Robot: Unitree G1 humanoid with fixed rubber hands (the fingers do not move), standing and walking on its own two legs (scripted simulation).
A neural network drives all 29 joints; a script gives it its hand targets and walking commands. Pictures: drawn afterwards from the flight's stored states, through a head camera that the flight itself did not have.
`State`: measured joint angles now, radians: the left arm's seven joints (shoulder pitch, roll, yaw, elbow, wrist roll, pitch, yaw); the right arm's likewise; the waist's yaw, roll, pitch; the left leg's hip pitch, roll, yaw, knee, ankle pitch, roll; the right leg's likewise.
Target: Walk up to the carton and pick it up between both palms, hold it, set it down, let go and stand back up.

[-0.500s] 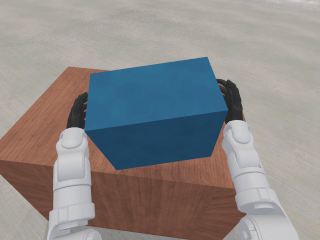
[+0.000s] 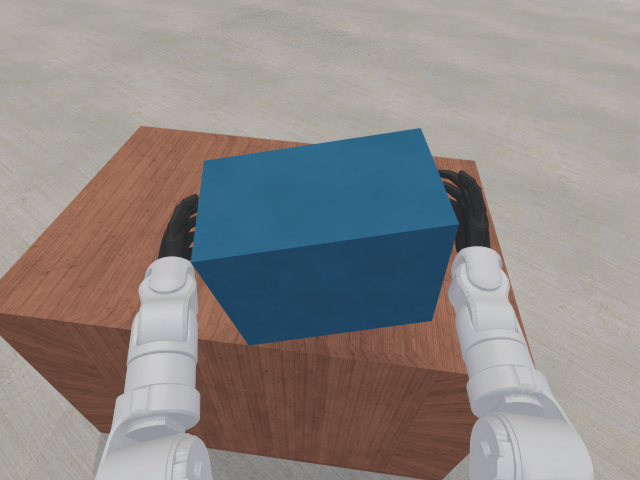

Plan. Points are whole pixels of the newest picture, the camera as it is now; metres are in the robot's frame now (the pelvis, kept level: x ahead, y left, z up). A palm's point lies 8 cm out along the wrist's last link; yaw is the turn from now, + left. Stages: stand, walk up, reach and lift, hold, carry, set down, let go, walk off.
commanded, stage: set down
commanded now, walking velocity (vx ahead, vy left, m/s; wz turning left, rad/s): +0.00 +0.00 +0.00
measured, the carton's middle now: (326, 247) +0.41 -0.04 +0.08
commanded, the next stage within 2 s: none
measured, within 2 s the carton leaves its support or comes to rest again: neither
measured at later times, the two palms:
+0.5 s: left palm (197, 249) +0.41 +0.14 +0.09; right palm (471, 238) +0.37 -0.23 +0.12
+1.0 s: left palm (211, 244) +0.43 +0.12 +0.08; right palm (472, 252) +0.37 -0.24 +0.09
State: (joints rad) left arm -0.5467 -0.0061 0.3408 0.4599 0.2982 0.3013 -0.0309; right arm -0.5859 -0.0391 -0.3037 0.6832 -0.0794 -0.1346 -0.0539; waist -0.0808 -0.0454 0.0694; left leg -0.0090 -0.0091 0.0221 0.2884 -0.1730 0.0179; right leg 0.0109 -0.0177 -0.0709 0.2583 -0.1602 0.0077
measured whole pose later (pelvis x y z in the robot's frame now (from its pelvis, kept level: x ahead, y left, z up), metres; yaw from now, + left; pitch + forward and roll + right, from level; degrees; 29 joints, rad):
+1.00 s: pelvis +0.02 +0.00 +0.00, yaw -2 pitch +1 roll +0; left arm -0.71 0.04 0.40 0.86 0.26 0.06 0.02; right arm -0.66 0.00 -0.50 0.85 -0.23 -0.19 -0.03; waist -0.10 -0.02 0.01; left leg -0.13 0.00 0.06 0.28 -0.18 0.01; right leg -0.13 -0.01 -0.06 0.27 -0.16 0.01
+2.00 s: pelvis +0.02 +0.00 +0.00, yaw -3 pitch +12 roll -1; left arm -0.82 0.10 0.42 1.17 0.22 -0.22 0.05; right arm -0.72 -0.02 -0.58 0.99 -0.29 -0.29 -0.03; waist -0.11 0.01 -0.07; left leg -0.36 0.02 0.07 0.33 -0.18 0.01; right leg -0.35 -0.01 -0.07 0.29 -0.14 0.00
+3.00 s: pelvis +0.01 +0.00 -0.01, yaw -3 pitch +15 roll +0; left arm -0.86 0.09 0.53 1.19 0.31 -0.33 0.03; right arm -0.73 0.01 -0.67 0.94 -0.38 -0.31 -0.01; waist -0.12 0.01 -0.06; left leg -0.44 0.02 0.07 0.35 -0.17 0.01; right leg -0.44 -0.01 -0.08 0.32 -0.14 -0.01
